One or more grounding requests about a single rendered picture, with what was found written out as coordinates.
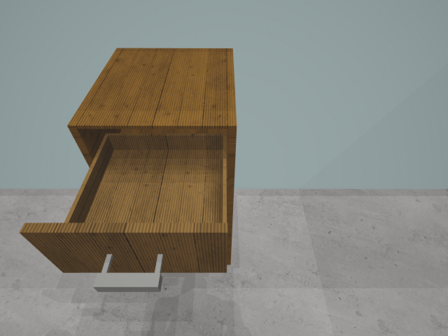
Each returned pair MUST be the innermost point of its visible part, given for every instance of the handle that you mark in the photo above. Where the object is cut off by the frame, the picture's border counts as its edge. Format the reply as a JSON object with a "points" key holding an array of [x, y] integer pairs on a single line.
{"points": [[128, 282]]}

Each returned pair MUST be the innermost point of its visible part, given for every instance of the cabinet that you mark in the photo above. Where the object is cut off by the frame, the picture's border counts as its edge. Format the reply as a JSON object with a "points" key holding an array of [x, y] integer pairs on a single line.
{"points": [[163, 91]]}

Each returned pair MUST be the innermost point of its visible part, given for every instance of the drawer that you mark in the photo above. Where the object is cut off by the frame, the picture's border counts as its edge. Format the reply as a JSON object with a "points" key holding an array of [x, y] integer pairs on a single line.
{"points": [[144, 195]]}

